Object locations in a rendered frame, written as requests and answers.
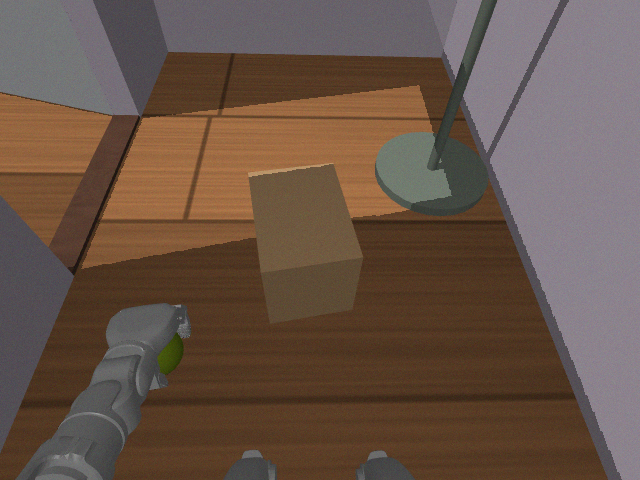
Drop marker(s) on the left robot arm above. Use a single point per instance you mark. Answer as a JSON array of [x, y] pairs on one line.
[[93, 434]]

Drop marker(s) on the coat stand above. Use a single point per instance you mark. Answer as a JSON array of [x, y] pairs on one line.
[[431, 173]]

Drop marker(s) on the left robot hand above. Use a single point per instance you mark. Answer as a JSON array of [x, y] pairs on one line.
[[154, 325]]

